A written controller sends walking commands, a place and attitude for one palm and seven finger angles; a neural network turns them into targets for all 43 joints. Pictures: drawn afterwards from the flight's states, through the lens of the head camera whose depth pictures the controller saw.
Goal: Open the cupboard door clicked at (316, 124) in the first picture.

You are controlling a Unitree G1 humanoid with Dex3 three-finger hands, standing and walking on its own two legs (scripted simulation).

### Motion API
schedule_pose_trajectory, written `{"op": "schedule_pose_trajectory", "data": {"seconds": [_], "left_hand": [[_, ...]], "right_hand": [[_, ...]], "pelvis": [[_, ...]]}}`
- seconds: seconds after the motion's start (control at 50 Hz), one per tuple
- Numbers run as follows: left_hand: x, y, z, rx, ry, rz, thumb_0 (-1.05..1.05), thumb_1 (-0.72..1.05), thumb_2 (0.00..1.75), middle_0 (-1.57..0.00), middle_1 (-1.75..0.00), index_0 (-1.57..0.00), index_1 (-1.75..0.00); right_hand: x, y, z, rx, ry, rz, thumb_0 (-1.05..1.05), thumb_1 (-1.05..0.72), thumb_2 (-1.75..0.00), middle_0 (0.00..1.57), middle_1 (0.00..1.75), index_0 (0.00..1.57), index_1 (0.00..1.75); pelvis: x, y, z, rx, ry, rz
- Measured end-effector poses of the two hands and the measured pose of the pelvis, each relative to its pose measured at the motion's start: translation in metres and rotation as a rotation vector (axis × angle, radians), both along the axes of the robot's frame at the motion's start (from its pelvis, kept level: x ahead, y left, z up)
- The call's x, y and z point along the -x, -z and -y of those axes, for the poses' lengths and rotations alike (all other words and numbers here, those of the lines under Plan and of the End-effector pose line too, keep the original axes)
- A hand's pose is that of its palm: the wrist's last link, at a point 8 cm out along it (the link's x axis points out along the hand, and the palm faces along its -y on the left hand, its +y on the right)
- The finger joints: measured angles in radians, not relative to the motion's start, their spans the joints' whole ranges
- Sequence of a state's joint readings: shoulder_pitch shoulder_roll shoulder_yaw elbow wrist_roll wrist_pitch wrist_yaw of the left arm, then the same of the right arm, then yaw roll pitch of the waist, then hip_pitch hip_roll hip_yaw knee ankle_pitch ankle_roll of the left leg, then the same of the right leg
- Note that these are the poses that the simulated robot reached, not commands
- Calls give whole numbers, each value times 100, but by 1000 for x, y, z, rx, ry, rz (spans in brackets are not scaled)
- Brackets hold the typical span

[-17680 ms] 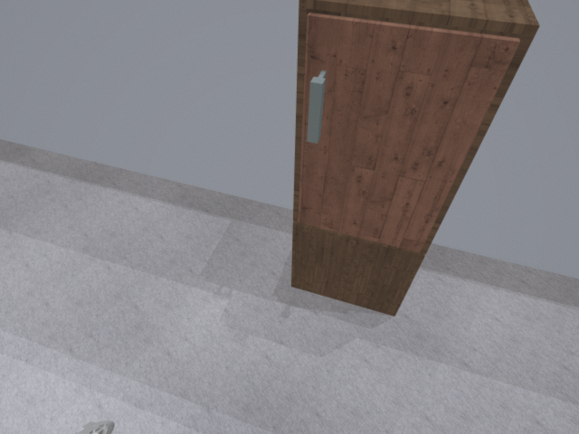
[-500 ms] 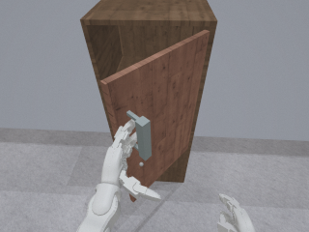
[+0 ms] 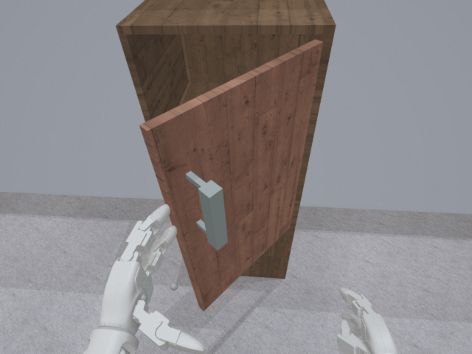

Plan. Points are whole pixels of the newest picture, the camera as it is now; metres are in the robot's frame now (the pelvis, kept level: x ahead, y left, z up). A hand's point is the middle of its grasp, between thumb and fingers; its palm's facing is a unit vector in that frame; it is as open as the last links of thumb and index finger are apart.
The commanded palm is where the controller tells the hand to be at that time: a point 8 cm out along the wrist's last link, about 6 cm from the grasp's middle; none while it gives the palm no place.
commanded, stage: slide the hand sideways off the handle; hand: left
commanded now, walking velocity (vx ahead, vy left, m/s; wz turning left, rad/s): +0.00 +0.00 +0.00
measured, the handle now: (205, 210) +0.32 +0.07 +0.11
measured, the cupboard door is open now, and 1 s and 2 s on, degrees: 50 50 50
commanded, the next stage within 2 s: draw the hand back to the body in 0.12 s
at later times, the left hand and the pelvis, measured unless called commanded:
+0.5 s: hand (138, 283) +0.19 +0.14 +0.12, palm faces -0.01 -1.00 -0.05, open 16.3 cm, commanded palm +0.16 +0.20 +0.13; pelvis +0.00 +0.00 +0.00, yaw +0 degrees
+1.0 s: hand (73, 269) +0.19 +0.22 +0.14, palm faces +0.23 -0.93 -0.28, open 14.1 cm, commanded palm +0.15 +0.27 +0.17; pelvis +0.01 +0.03 +0.03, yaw +0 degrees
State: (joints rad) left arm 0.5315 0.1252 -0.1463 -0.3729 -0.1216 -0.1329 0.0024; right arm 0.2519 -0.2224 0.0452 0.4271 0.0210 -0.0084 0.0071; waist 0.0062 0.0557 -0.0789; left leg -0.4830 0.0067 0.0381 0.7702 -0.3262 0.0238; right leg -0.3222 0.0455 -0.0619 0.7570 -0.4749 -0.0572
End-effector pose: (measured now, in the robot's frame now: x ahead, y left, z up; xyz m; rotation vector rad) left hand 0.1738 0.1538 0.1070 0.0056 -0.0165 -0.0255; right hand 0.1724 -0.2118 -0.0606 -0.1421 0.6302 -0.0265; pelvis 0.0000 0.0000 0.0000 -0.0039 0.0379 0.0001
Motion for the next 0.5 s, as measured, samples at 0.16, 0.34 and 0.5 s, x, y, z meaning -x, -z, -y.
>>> {"op": "schedule_pose_trajectory", "data": {"seconds": [0.16, 0.34, 0.5], "left_hand": [[11, 2, -16, -10, -6, 4, -1, -50, 30, -15, -31, -15, -30], [3, -1, -14, -16, 34, 22, -1, -50, 30, -15, -30, -15, -30], [4, -15, -43, -39, -16, 29, -1, -50, 30, -15, -30, -15, -30]], "right_hand": [[5, 5, 11, 24, 15, 14, 2, -90, -90, 20, 30, 20, 30], [9, 5, 12, 27, 36, 34, 2, -90, -90, 20, 30, 20, 30], [5, 0, 2, 13, 34, 52, 2, -90, -90, 20, 30, 20, 30]], "pelvis": [[1, 4, 4, 7, -15, -13], [3, 5, 2, 8, -10, -20], [-1, 1, -3, 12, -8, -8]]}}
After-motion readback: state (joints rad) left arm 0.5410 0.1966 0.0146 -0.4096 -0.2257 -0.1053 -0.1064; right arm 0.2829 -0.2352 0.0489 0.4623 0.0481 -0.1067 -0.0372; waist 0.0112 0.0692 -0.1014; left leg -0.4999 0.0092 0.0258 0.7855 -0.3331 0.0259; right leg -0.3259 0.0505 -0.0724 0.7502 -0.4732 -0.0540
